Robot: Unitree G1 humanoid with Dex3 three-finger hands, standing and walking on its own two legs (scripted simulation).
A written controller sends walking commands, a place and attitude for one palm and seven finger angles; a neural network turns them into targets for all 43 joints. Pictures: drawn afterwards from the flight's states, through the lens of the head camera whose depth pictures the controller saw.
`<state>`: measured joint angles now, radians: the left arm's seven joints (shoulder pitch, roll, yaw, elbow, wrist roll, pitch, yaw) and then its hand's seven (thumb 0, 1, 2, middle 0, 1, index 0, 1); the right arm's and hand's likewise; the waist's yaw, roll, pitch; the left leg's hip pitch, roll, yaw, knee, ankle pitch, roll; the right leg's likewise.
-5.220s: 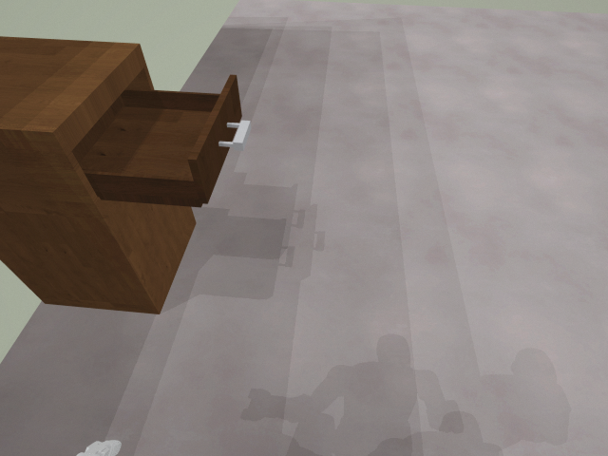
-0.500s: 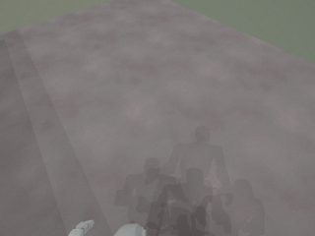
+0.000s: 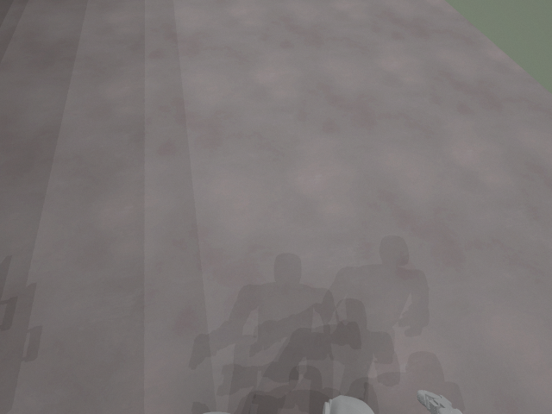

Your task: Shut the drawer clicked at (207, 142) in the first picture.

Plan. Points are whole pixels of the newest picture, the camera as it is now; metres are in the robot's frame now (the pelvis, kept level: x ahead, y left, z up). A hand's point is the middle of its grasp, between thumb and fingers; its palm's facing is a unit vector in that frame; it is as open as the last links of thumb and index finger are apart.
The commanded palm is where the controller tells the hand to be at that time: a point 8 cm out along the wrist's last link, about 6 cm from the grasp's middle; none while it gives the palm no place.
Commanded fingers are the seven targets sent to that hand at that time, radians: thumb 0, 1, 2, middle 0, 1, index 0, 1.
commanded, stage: walk to a spot facing it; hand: left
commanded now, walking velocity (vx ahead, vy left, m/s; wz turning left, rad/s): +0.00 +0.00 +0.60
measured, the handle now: out of the picture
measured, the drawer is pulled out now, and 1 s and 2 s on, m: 0.29 0.29 0.29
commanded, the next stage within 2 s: turn to face it in 1.84 s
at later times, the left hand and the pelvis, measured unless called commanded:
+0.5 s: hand out of the picture +0.03 +0.17 -0.14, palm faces +0.32 -0.91 -0.25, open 7.4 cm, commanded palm none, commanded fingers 0.00 0.90 0.90 -0.20 -0.30 -0.20 -0.30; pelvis +0.01 -0.04 +0.00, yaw +20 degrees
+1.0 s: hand out of the picture +0.05 +0.30 -0.16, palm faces +0.56 -0.80 -0.20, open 7.4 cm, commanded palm none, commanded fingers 0.00 0.90 0.90 -0.20 -0.30 -0.20 -0.30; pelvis +0.10 +0.09 +0.01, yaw +33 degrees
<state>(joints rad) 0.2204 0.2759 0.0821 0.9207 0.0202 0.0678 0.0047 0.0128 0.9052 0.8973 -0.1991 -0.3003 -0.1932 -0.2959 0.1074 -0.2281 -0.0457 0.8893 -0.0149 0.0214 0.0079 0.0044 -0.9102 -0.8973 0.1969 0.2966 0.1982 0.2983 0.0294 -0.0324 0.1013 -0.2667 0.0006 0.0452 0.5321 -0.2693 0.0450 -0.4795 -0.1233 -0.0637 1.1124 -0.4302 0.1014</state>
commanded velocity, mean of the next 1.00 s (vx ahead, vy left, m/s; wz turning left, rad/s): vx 0.24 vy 0.00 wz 0.49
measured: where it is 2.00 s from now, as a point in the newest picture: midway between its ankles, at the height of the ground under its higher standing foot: (175, 313)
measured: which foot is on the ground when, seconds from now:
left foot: down 0.00-0.24, up 0.26-0.68, down 0.70-1.00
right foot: up 0.00-0.24, down 0.26-0.70, up 0.72-1.00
